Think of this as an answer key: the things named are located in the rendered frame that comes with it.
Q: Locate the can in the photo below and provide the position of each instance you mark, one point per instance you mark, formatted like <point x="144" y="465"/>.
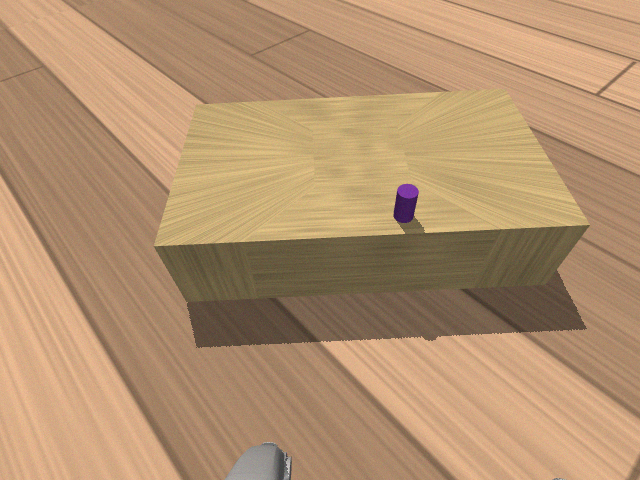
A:
<point x="405" y="203"/>

